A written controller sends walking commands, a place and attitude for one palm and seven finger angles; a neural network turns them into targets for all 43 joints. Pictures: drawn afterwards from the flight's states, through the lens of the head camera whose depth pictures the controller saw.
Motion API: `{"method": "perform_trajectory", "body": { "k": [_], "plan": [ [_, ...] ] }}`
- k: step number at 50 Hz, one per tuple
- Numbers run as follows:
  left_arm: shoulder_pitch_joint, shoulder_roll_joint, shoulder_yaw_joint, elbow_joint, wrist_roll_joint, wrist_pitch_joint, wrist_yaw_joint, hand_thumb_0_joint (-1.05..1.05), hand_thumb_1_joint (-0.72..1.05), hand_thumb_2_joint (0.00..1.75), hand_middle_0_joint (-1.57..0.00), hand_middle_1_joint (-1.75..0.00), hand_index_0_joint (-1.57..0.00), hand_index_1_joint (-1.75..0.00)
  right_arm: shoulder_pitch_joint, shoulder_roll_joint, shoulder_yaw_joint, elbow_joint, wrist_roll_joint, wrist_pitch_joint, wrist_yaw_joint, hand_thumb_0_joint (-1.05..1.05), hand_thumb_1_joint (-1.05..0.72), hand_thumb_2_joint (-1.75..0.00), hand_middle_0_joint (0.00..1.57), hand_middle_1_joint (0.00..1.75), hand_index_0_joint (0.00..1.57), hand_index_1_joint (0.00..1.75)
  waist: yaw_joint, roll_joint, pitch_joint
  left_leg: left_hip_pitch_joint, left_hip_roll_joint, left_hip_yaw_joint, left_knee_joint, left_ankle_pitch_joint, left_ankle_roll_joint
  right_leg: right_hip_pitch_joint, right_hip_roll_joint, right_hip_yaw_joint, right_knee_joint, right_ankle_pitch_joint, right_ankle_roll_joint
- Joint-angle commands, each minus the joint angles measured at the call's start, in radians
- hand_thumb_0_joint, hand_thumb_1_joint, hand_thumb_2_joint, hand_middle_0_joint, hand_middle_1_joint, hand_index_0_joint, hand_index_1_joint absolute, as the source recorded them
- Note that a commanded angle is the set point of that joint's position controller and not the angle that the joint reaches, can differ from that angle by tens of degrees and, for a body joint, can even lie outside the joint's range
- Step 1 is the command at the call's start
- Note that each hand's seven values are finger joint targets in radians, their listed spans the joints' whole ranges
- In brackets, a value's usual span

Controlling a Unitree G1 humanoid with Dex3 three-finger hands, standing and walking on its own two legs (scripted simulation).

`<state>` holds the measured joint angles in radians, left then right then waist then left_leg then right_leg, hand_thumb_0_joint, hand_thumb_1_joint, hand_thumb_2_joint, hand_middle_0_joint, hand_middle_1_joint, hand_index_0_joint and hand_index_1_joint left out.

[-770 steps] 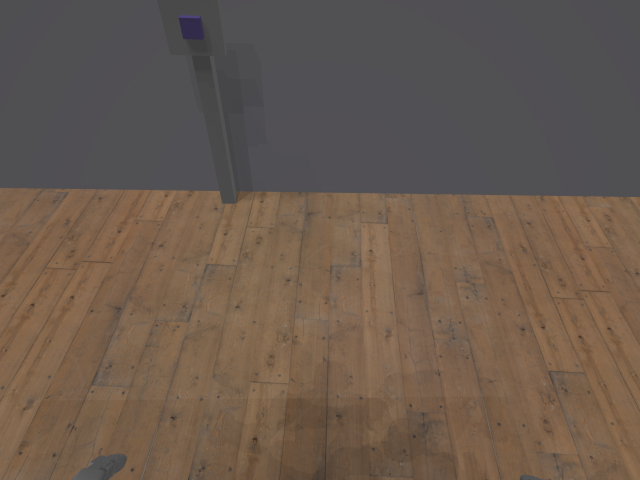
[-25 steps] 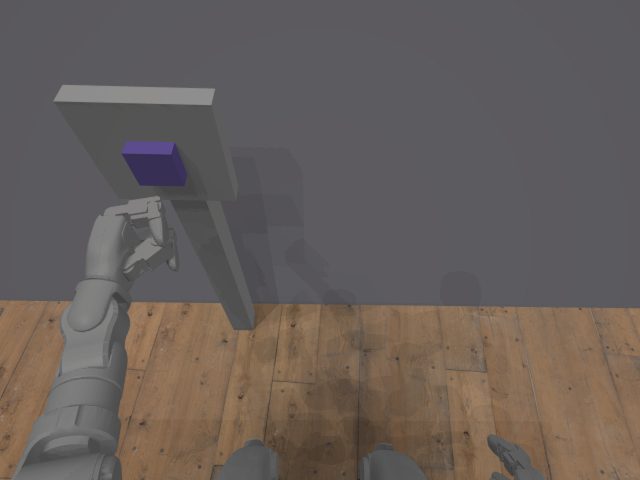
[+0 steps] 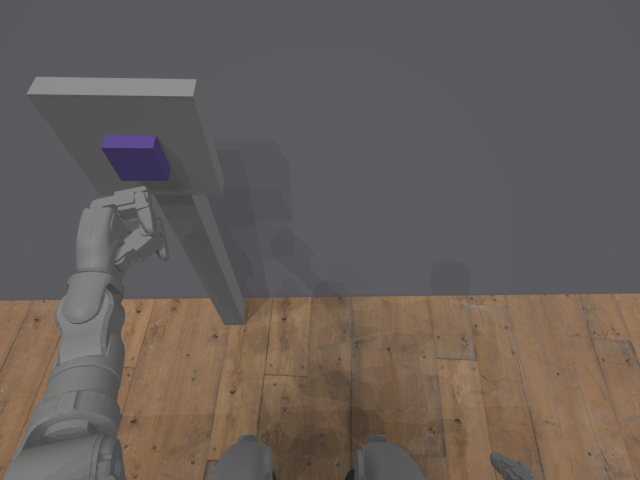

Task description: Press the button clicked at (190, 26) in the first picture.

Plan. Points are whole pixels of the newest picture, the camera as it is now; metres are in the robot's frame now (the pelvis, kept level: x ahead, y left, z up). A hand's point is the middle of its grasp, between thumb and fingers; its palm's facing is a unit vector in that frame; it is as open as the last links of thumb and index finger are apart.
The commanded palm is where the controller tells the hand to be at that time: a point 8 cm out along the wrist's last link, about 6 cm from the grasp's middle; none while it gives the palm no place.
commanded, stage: aim a knuckle at the button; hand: left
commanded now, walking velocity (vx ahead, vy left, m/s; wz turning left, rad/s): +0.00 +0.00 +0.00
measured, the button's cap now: (138, 156) +0.50 +0.24 +0.07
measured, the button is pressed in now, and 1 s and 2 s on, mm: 0 0 9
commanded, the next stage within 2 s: press the button with the knuckle in 0.34 s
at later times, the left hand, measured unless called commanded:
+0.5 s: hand (153, 236) +0.40 +0.21 +0.04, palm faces +0.03 -1.00 -0.04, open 3.1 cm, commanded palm +0.38 +0.25 +0.05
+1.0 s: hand (158, 209) +0.44 +0.21 +0.04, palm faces +0.03 -1.00 -0.04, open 3.2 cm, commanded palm +0.42 +0.25 +0.05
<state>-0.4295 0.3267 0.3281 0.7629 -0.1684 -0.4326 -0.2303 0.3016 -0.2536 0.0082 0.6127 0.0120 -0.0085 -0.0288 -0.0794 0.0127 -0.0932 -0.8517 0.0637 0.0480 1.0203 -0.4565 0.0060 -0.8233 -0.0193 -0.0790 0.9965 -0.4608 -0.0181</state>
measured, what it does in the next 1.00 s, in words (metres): stands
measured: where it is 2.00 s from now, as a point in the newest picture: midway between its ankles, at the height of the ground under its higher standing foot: outside the picture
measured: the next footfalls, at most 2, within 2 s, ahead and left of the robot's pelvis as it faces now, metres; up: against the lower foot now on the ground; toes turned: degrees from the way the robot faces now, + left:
none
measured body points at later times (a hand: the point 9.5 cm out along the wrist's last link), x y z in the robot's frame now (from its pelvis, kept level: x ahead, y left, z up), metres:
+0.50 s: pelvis +0.00 +0.00 +0.00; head +0.10 +0.01 +0.44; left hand +0.39 +0.26 +0.05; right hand +0.10 -0.26 -0.11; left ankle +0.02 +0.12 -0.67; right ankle +0.01 -0.11 -0.67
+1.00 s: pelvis +0.00 +0.01 +0.00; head +0.11 +0.02 +0.43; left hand +0.43 +0.26 +0.05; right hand +0.06 -0.26 -0.12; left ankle +0.02 +0.12 -0.67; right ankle +0.01 -0.11 -0.67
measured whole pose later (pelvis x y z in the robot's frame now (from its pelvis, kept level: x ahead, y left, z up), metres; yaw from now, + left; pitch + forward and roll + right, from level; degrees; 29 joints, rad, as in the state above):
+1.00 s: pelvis +0.00 +0.01 +0.00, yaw +0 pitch +19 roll -2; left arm -0.57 0.39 0.35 0.89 -0.16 -0.42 -0.25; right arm 0.32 -0.26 0.01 0.63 0.00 0.02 -0.02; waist -0.10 0.02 -0.10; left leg -0.91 0.07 0.04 1.05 -0.47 0.01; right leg -0.87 -0.01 -0.08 1.01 -0.47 -0.01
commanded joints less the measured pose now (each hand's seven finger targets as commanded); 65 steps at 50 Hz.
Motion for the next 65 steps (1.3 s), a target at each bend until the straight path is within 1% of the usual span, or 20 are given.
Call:
{"method": "perform_trajectory", "body": {
  "k": [1, 5, 8, 11, 18, 21, 23, 28, 29, 30, 34, 35, 39, 43, 46, 50, 54, 58, 62, 65],
  "plan": [
    [-0.375, 0.221, 0.023, -0.19, -0.017, -0.083, -0.014, 0.0, 0.9, 0.9, -1.3, -1.5, -1.3, -1.5, 0.054, -0.152, -0.052, -0.082, 0.006, -0.03, -0.015, 0.0, -0.9, -0.9, 0.2, 0.3, 0.2, 0.3, -0.016, 0.053, -0.388, 0.24, -0.046, -0.059, -0.112, 0.252, 0.017, 0.166, 0.032, 0.063, -0.131, 0.272, 0.003],
    [-0.356, 0.196, 0.0, -0.098, -0.025, -0.043, -0.047, 0.0, 0.9, 0.9, -1.3, -1.5, -1.3, -1.5, 0.055, -0.159, -0.05, -0.084, 0.01, -0.023, -0.016, 0.0, -0.9, -0.9, 0.2, 0.3, 0.2, 0.3, -0.021, 0.027, -0.344, 0.203, -0.049, -0.058, -0.113, 0.224, 0.02, 0.153, 0.03, 0.06, -0.141, 0.254, 0.003],
    [-0.319, 0.247, 0.052, -0.135, -0.036, -0.041, -0.053, 0.0, 0.9, 0.9, -1.3, -1.5, -1.3, -1.5, 0.058, -0.162, -0.054, -0.095, 0.01, -0.019, -0.016, 0.0, -0.9, -0.9, 0.2, 0.3, 0.2, 0.3, 0.007, 0.028, -0.409, 0.222, -0.05, -0.056, -0.111, 0.283, 0.018, 0.204, 0.027, 0.062, -0.129, 0.315, 0.002],
    [-0.307, 0.222, 0.035, -0.225, -0.039, -0.06, -0.043, 0.0, 0.9, 0.9, -1.3, -1.5, -1.3, -1.5, 0.052, -0.152, -0.055, -0.109, 0.007, -0.022, -0.009, 0.0, -0.9, -0.9, 0.2, 0.3, 0.2, 0.3, 0.017, 0.075, -0.455, 0.276, -0.048, -0.059, -0.107, 0.364, 0.016, 0.209, 0.029, 0.057, -0.113, 0.375, -0.001],
    [-0.29, 0.213, 0.032, -0.199, -0.031, -0.052, -0.014, 0.0, 0.9, 0.9, -1.3, -1.5, -1.3, -1.5, 0.047, -0.152, -0.052, -0.103, 0.01, -0.017, -0.008, 0.0, -0.9, -0.9, 0.2, 0.3, 0.2, 0.3, -0.006, 0.016, -0.35, 0.217, -0.047, -0.057, -0.119, 0.29, 0.017, 0.187, 0.032, 0.054, -0.131, 0.324, 0.006],
    [-0.306, 0.207, 0.018, -0.227, -0.027, -0.056, -0.02, 0.0, 0.9, 0.9, -1.3, -1.5, -1.3, -1.5, 0.047, -0.152, -0.054, -0.102, 0.01, -0.019, -0.009, 0.0, -0.9, -0.9, 0.2, 0.3, 0.2, 0.3, -0.003, 0.081, -0.38, 0.263, -0.046, -0.058, -0.116, 0.317, 0.014, 0.169, 0.031, 0.053, -0.125, 0.33, 0.0],
    [-0.317, 0.19, -0.004, -0.249, -0.03, -0.058, -0.026, 0.0, 0.9, 0.9, -1.3, -1.5, -1.3, -1.5, 0.046, -0.15, -0.053, -0.103, 0.009, -0.021, -0.009, 0.0, -0.9, -0.9, 0.2, 0.3, 0.2, 0.3, -0.006, 0.087, -0.406, 0.291, -0.044, -0.065, -0.114, 0.336, 0.012, 0.165, 0.033, 0.05, -0.123, 0.332, -0.001],
    [-0.447, 0.193, -0.013, -0.168, -0.025, -0.057, -0.019, 0.0, 0.9, 0.9, -1.3, -1.5, -1.3, -1.5, 0.051, -0.155, -0.049, -0.069, 0.008, -0.023, -0.017, 0.0, -0.9, -0.9, 0.2, 0.3, 0.2, 0.3, -0.037, 0.06, -0.359, 0.251, -0.043, -0.077, -0.103, 0.265, 0.013, 0.107, 0.031, 0.047, -0.123, 0.265, 0.003],
    [-0.459, 0.222, 0.01, -0.134, -0.019, -0.054, -0.016, 0.0, 0.9, 0.9, -1.3, -1.5, -1.3, -1.5, 0.056, -0.16, -0.049, -0.063, 0.008, -0.022, -0.019, 0.0, -0.9, -0.9, 0.2, 0.3, 0.2, 0.3, -0.032, 0.053, -0.349, 0.238, -0.042, -0.081, -0.103, 0.252, 0.011, 0.099, 0.031, 0.044, -0.119, 0.247, 0.001],
    [-0.471, 0.233, 0.019, -0.123, -0.016, -0.054, -0.012, 0.0, 0.9, 0.9, -1.3, -1.5, -1.3, -1.5, 0.061, -0.162, -0.05, -0.062, 0.006, -0.022, -0.02, 0.0, -0.9, -0.9, 0.2, 0.3, 0.2, 0.3, -0.034, 0.036, -0.36, 0.232, -0.042, -0.081, -0.097, 0.258, 0.016, 0.104, 0.033, 0.048, -0.117, 0.254, 0.002],
    [-0.435, 0.237, 0.029, -0.159, -0.008, -0.06, -0.008, 0.0, 0.9, 0.9, -1.3, -1.5, -1.3, -1.5, 0.07, -0.158, -0.053, -0.075, 0.0, -0.02, -0.009, 0.0, -0.9, -0.9, 0.2, 0.3, 0.2, 0.3, -0.003, 0.112, -0.479, 0.323, -0.041, -0.083, -0.092, 0.377, 0.005, 0.124, 0.031, 0.043, -0.095, 0.329, -0.004],
    [-0.412, 0.251, 0.046, -0.141, -0.007, -0.055, -0.005, 0.0, 0.9, 0.9, -1.3, -1.5, -1.3, -1.5, 0.079, -0.162, -0.055, -0.077, -0.003, -0.017, -0.008, 0.0, -0.9, -0.9, 0.2, 0.3, 0.2, 0.3, -0.001, 0.081, -0.494, 0.316, -0.04, -0.085, -0.086, 0.404, 0.007, 0.137, 0.034, 0.043, -0.089, 0.35, -0.003],
    [-0.442, 0.287, 0.073, -0.053, -0.007, -0.029, -0.008, 0.0, 0.9, 0.9, -1.3, -1.5, -1.3, -1.5, 0.083, -0.163, -0.049, -0.075, 0.003, -0.001, -0.007, 0.0, -0.9, -0.9, 0.2, 0.3, 0.2, 0.3, -0.017, 0.005, -0.391, 0.184, -0.044, -0.064, -0.091, 0.306, 0.016, 0.169, 0.034, 0.055, -0.108, 0.33, 0.007],
    [-0.502, 0.31, 0.089, -0.079, 0.0, -0.049, -0.014, 0.0, 0.9, 0.9, -1.3, -1.5, -1.3, -1.5, 0.093, -0.163, -0.052, -0.079, -0.001, 0.004, -0.008, 0.0, -0.9, -0.9, 0.2, 0.3, 0.2, 0.3, -0.015, 0.057, -0.436, 0.21, -0.046, -0.06, -0.084, 0.33, 0.018, 0.17, 0.033, 0.063, -0.101, 0.349, 0.004],
    [-0.52, 0.258, 0.043, -0.109, -0.002, -0.072, -0.022, 0.0, 0.9, 0.9, -1.3, -1.5, -1.3, -1.5, 0.104, -0.158, -0.055, -0.069, -0.003, 0.004, -0.002, 0.0, -0.9, -0.9, 0.2, 0.3, 0.2, 0.3, -0.024, 0.12, -0.475, 0.31, -0.036, -0.076, -0.076, 0.403, 0.01, 0.108, 0.04, 0.048, -0.093, 0.355, -0.002],
    [-0.563, 0.262, 0.036, -0.091, -0.005, -0.076, -0.024, 0.0, 0.9, 0.9, -1.3, -1.5, -1.3, -1.5, 0.115, -0.165, -0.058, -0.049, -0.003, 0.009, -0.004, 0.0, -0.9, -0.9, 0.2, 0.3, 0.2, 0.3, -0.045, 0.074, -0.461, 0.296, -0.032, -0.087, -0.075, 0.395, 0.012, 0.099, 0.042, 0.043, -0.094, 0.345, 0.0],
    [-0.566, 0.275, 0.046, -0.066, 0.004, -0.073, -0.011, 0.0, 0.9, 0.9, -1.3, -1.5, -1.3, -1.5, 0.117, -0.167, -0.058, -0.044, -0.002, 0.013, -0.004, 0.0, -0.9, -0.9, 0.2, 0.3, 0.2, 0.3, -0.041, 0.072, -0.448, 0.283, -0.035, -0.085, -0.081, 0.363, 0.013, 0.1, 0.042, 0.044, -0.103, 0.322, 0.001],
    [-0.636, 0.273, 0.034, -0.077, 0.017, -0.091, 0.003, 0.0, 0.9, 0.9, -1.3, -1.5, -1.3, -1.5, 0.118, -0.163, -0.057, -0.036, -0.005, 0.015, -0.003, 0.0, -0.9, -0.9, 0.2, 0.3, 0.2, 0.3, -0.048, 0.119, -0.46, 0.31, -0.036, -0.09, -0.078, 0.36, 0.011, 0.073, 0.041, 0.044, -0.1, 0.303, -0.001],
    [-0.7, 0.329, 0.07, 0.0, 0.02, -0.098, 0.002, 0.0, 0.9, 0.9, -1.3, -1.5, -1.3, -1.5, 0.122, -0.171, -0.051, -0.022, -0.006, 0.019, -0.009, 0.0, -0.9, -0.9, 0.2, 0.3, 0.2, 0.3, -0.068, 0.055, -0.426, 0.244, -0.036, -0.09, -0.07, 0.297, 0.018, 0.074, 0.042, 0.053, -0.104, 0.274, 0.004],
    [-0.781, 0.302, 0.033, 0.021, 0.029, -0.108, -0.003, 0.0, 0.9, 0.9, -1.3, -1.5, -1.3, -1.5, 0.117, -0.167, -0.047, -0.02, -0.007, 0.015, -0.012, 0.0, -0.9, -0.9, 0.2, 0.3, 0.2, 0.3, -0.085, 0.103, -0.422, 0.251, -0.037, -0.094, -0.065, 0.263, 0.018, 0.031, 0.041, 0.054, -0.102, 0.231, 0.001]
  ]
}}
